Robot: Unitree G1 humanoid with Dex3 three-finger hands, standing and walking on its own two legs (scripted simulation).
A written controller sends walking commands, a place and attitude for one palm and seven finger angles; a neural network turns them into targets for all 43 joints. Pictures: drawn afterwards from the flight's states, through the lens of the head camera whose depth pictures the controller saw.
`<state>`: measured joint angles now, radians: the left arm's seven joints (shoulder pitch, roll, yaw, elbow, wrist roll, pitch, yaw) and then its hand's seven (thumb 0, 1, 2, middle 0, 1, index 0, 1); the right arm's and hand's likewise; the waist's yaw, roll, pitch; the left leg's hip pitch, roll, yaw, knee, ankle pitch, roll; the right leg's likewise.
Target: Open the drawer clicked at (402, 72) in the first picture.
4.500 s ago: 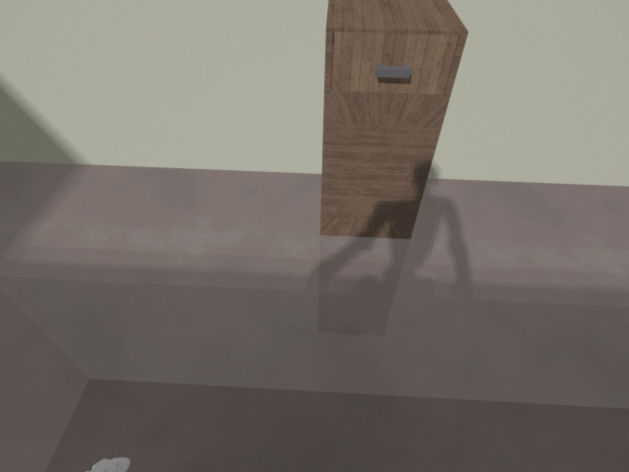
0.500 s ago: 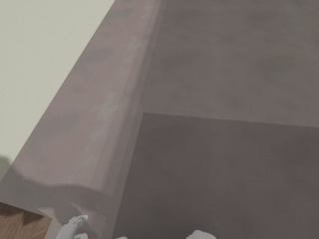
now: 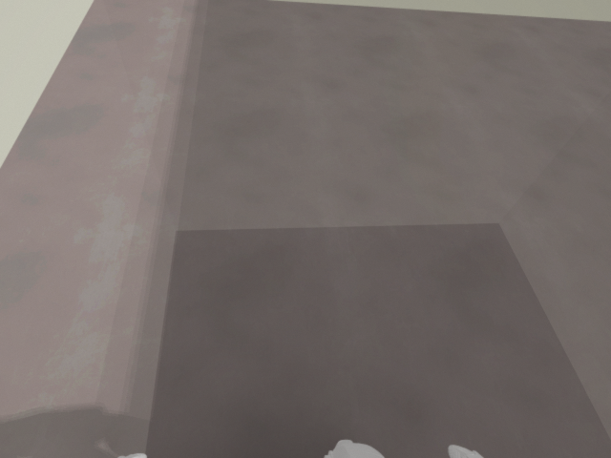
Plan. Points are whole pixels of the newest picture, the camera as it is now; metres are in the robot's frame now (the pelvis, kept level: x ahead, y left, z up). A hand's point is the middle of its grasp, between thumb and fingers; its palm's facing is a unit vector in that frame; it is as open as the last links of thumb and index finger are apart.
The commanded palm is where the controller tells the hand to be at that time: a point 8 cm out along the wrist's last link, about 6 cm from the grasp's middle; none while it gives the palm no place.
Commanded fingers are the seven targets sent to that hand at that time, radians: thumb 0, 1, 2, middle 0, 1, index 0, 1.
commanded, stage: walk to a spot facing it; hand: left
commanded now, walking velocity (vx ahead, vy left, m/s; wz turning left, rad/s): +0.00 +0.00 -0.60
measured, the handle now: out of the picture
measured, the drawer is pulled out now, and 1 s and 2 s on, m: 0.00 0.00 0.00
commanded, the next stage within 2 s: turn to face it in 1.24 s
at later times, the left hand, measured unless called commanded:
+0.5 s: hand (229, 427) +0.18 +0.12 -0.15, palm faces -0.28 -0.92 -0.26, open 7.3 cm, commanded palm none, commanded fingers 0.00 0.90 0.90 -0.20 -0.30 -0.20 -0.30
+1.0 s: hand (229, 390) +0.23 +0.13 -0.19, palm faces -0.45 -0.88 -0.15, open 7.4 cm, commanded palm none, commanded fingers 0.00 0.90 0.90 -0.20 -0.30 -0.20 -0.30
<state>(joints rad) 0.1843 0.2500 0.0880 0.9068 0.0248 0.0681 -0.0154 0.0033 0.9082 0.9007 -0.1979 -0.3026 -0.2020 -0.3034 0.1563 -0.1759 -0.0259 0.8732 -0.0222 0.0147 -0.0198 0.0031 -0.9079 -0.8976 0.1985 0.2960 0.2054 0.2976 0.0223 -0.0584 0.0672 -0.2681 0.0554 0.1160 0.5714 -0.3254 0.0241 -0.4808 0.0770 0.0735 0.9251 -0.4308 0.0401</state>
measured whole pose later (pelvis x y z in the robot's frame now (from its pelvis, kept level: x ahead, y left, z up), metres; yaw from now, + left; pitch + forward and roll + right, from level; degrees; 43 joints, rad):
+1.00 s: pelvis +0.18 -0.05 -0.01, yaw -34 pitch -1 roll -2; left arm 0.38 0.21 0.07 1.06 0.02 0.01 -0.02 0.01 0.91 0.90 -0.20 -0.30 -0.20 -0.30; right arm 0.12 -0.17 -0.02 0.88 -0.03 -0.06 0.00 0.00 -0.91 -0.90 0.20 0.30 0.21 0.30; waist 0.06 -0.04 0.06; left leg -0.35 0.09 0.17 0.65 -0.29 0.04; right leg -0.30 0.03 0.05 1.08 -0.49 0.00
